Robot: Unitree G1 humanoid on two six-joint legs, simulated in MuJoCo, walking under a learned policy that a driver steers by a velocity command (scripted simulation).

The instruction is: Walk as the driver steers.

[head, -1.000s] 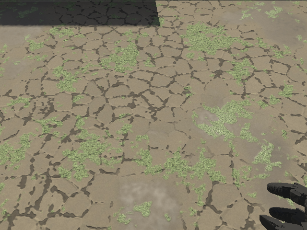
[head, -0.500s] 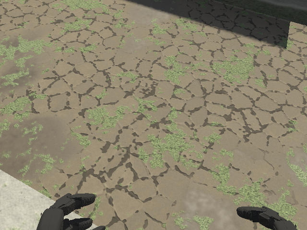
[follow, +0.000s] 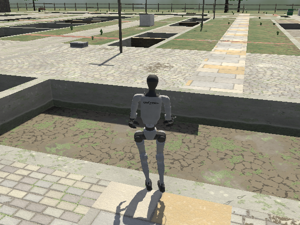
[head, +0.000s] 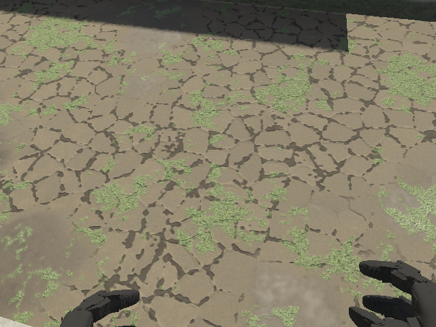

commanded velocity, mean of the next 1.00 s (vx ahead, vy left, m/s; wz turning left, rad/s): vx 1.00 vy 0.00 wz -0.65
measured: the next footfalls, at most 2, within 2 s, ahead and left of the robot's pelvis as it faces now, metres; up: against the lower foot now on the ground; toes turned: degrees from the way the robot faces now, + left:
left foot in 0.20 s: +0.07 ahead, +0.11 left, +0.00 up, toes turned -11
right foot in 0.58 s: +0.02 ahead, -0.15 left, +0.00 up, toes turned -37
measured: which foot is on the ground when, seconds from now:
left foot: down 0.00-0.06, up 0.08-0.18, down 0.20-0.60, up 0.62-0.88, down 0.90-1.00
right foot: down 0.00-0.22, up 0.24-0.56, down 0.58-1.00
